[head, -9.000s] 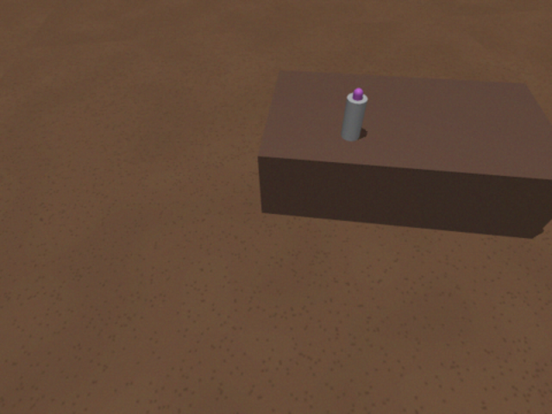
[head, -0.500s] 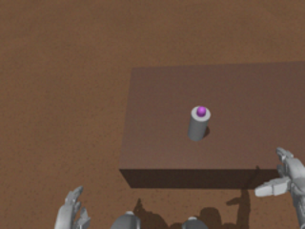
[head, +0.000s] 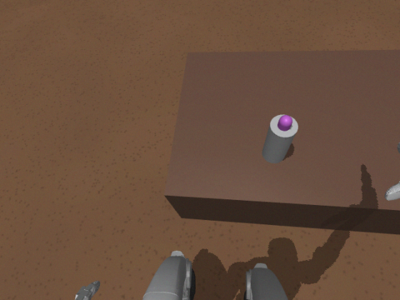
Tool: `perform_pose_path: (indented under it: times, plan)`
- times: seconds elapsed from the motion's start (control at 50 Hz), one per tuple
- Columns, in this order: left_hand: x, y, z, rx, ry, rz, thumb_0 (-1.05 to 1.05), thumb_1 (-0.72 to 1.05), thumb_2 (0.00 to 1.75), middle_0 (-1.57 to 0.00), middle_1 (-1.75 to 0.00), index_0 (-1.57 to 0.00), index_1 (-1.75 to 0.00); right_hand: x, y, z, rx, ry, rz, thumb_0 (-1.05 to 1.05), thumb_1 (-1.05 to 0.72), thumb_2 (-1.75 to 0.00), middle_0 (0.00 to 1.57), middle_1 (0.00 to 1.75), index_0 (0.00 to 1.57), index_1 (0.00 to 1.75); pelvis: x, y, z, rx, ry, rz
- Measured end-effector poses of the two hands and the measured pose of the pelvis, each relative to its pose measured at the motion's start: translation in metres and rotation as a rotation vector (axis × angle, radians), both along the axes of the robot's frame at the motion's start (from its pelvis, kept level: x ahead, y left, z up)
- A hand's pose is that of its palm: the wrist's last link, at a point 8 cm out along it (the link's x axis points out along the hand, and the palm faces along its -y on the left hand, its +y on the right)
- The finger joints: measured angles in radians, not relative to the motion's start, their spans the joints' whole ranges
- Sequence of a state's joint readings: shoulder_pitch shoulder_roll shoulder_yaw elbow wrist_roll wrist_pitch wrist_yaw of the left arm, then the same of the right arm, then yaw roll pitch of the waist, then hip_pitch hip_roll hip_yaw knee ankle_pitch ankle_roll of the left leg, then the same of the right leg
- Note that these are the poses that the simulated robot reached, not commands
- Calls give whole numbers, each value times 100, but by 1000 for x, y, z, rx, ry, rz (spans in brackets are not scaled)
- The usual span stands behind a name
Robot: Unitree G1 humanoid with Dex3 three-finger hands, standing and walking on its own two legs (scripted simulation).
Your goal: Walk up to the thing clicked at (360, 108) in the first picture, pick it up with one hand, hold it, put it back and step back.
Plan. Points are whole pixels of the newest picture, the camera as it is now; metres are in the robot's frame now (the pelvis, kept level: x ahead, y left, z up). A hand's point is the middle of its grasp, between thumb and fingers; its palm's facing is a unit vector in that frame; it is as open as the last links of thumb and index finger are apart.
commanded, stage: go down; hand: right
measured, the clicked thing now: (279, 137) +0.57 -0.17 -0.23
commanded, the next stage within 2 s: approach in 1.02 s
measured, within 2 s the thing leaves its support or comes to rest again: neither
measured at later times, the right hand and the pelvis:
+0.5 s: hand out of the picture +0.45 -0.35 +0.02, palm faces +0.11 +0.99 -0.06, open 17.4 cm; pelvis +0.00 +0.00 -0.01, yaw +1 degrees
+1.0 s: hand out of the picture +0.46 -0.36 +0.02, palm faces +0.10 +0.99 -0.05, open 17.5 cm; pelvis +0.00 -0.01 -0.02, yaw +2 degrees
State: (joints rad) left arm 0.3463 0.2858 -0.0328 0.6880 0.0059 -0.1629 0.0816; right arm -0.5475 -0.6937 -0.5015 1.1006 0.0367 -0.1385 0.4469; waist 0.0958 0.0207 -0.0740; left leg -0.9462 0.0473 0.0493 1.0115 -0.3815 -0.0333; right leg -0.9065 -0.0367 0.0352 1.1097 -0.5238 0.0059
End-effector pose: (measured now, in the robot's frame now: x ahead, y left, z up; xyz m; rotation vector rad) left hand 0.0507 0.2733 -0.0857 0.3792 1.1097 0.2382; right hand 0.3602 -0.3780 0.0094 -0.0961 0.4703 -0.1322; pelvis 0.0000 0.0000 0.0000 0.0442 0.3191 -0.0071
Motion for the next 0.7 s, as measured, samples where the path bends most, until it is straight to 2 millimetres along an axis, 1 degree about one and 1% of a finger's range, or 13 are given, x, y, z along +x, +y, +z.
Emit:
perform_pose_path:
  times: [0.18, 0.32, 0.46, 0.54, 0.7]
  plan:
    - [3, 4, 0, 14, 16, -38, 1, 91, 90, -19, -29, -19, -29, 29, -9, 12, 19, -90, 0, -2, 56, -2, 7, 4, 5, 5, -2, 1, -5, 8, 35, 3]
    - [-5, 2, -4, 6, 67, -44, 1, 92, 89, -20, -30, -19, -29, 43, -18, 13, 17, -118, 6, -2, 52, -2, 8, 4, 6, 4, -1, 0, -9, 15, 66, 6]
    - [-13, -4, -7, 2, 112, -34, 1, 92, 90, -19, -30, -19, -30, 59, -21, 15, 35, -174, 16, -2, 51, -3, 8, 4, 6, 4, 3, -4, -13, 25, 87, 9]
    - [-16, -8, -6, -8, 124, -22, 1, 91, 90, -19, -30, -19, -30, 63, -22, 14, 41, -167, 16, -2, 50, -3, 8, 3, 6, 4, 5, -6, -13, 28, 90, 14]
    - [-18, -13, -5, -21, 131, -11, 0, 91, 91, -19, -30, -19, -30, 64, -25, 19, 47, -182, 14, -2, 50, -3, 8, 4, 6, 4, 7, -9, -11, 31, 88, 16]
